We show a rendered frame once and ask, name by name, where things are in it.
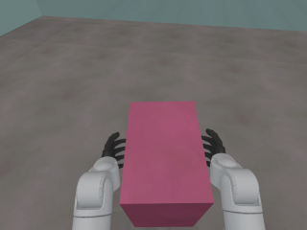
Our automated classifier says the robot right hand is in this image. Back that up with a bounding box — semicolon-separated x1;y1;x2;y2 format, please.
201;128;225;168

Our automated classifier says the robot left forearm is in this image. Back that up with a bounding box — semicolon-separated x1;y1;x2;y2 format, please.
72;156;121;230

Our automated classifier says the robot right forearm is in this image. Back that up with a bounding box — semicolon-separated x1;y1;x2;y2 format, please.
209;152;266;230

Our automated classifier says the robot left hand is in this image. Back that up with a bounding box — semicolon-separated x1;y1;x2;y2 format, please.
102;132;127;169

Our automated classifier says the carton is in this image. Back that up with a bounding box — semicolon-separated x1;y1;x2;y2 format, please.
119;101;215;227

